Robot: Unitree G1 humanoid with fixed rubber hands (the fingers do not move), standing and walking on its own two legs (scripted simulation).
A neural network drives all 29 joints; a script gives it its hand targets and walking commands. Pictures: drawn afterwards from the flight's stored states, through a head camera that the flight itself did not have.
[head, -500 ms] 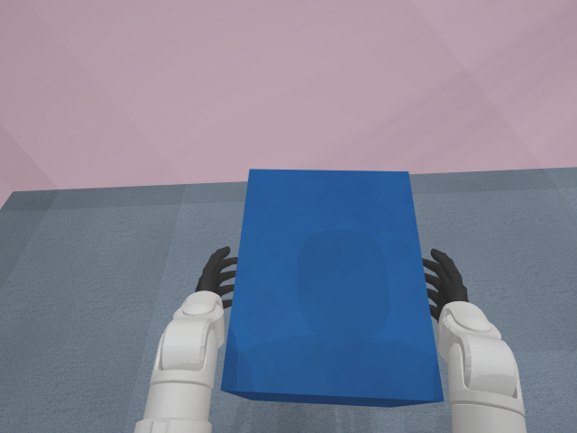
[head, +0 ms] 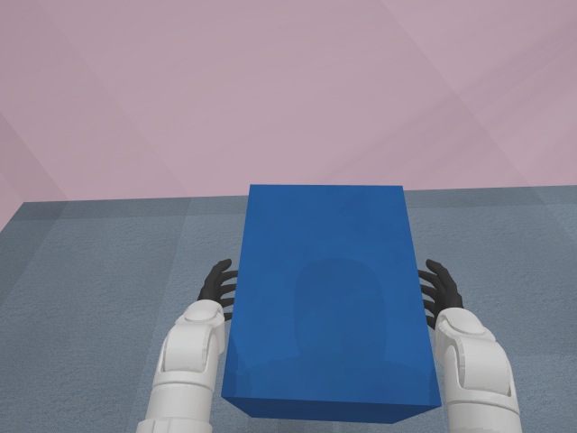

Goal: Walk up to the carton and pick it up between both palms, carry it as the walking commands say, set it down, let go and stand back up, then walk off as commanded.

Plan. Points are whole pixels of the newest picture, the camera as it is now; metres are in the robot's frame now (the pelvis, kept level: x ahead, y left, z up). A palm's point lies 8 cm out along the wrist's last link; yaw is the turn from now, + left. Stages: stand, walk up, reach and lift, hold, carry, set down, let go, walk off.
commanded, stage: carry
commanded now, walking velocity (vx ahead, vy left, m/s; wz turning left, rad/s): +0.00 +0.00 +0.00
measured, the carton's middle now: (323, 307) +0.33 -0.01 -0.03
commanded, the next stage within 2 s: hold in 1.36 s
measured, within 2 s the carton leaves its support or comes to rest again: neither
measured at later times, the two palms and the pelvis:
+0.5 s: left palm (197, 339) +0.25 +0.17 +0.03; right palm (448, 345) +0.24 -0.16 +0.04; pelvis -0.04 +0.01 +0.00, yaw +0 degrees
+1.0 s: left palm (200, 326) +0.27 +0.17 +0.03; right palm (444, 328) +0.26 -0.16 +0.05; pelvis -0.03 +0.01 +0.01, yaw +0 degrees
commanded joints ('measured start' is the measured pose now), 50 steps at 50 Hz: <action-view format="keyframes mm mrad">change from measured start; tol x16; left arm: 1 -675 -847 -485 -193 -143 -74 -243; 50 -690 -934 -529 -205 -183 -62 -242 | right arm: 1 -627 792 637 29 216 -48 205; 50 -604 865 652 6 206 -50 215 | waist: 1 -8 6 -366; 50 -8 0 -365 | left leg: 1 16 208 -228 -275 181 14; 23 -126 220 -282 -443 -245 8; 42 71 177 -164 -248 259 4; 50 6 207 -222 -307 161 13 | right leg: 1 182 -96 60 -110 59 -24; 50 159 -80 76 -170 95 -32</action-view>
